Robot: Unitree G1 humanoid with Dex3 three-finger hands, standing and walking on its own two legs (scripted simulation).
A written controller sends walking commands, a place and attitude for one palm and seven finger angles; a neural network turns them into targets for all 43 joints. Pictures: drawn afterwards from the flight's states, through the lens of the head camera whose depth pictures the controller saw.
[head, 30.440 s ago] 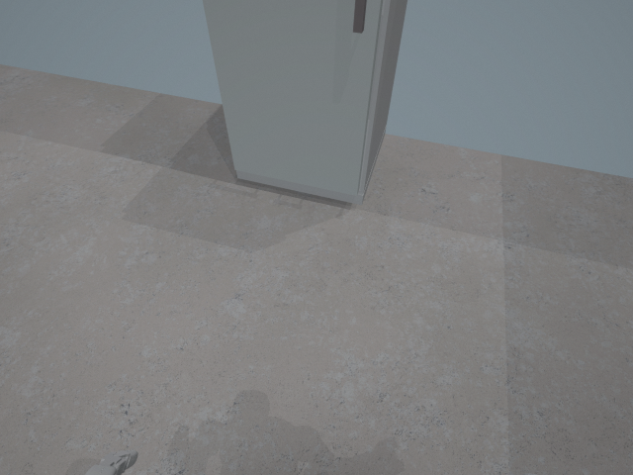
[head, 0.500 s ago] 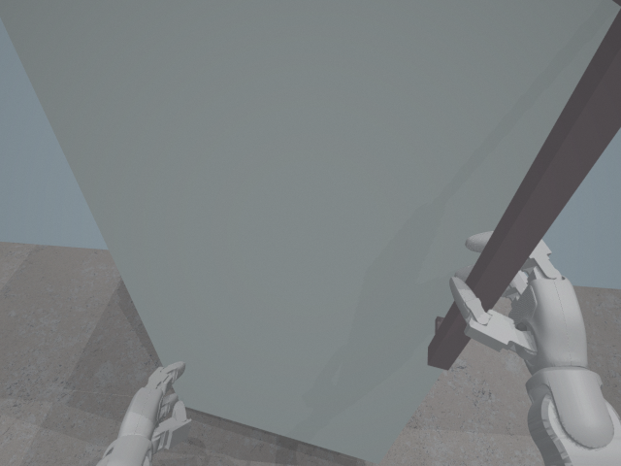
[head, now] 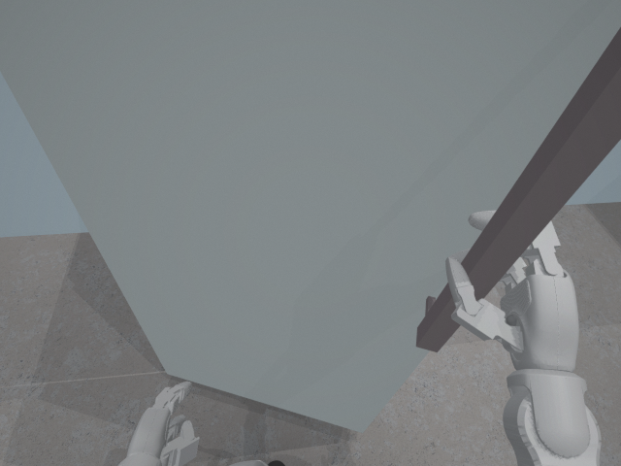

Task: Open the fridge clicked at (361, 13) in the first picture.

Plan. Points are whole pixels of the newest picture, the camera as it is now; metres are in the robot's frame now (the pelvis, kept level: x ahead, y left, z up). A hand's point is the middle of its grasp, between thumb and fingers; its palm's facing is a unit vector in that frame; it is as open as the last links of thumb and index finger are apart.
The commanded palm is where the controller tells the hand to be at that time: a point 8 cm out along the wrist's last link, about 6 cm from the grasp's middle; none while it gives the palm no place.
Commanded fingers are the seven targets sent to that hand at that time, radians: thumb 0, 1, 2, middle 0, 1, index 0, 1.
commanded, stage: walk backward, drawing the door open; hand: right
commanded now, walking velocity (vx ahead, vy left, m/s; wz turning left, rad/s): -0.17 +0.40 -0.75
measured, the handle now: (504, 215) +0.30 -0.13 +0.24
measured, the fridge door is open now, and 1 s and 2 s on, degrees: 24 57 77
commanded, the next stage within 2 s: stop walking and hold the door back in 1.40 s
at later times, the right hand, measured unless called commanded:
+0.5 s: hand (398, 465) +0.11 -0.03 +0.18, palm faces +0.37 +0.91 -0.19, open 7.4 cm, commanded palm +0.06 -0.06 +0.19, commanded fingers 0.00 -0.90 -0.90 0.45 1.40 0.45 1.40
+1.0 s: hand out of the picture +0.01 +0.08 +0.18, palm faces +0.73 +0.66 -0.19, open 7.3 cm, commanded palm -0.05 +0.07 +0.19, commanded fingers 0.00 -0.90 -0.90 0.45 1.40 0.45 1.40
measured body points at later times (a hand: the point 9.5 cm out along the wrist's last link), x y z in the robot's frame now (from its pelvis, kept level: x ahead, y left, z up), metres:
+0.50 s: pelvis -0.10 +0.17 +0.00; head -0.06 +0.17 +0.45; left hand +0.17 +0.32 -0.08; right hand +0.09 -0.08 +0.19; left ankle -0.05 +0.30 -0.73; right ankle -0.10 +0.05 -0.67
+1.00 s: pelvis -0.11 +0.37 +0.00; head -0.08 +0.36 +0.45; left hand +0.18 +0.42 -0.09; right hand -0.03 +0.05 +0.19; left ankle -0.02 +0.47 -0.73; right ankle -0.15 +0.22 -0.66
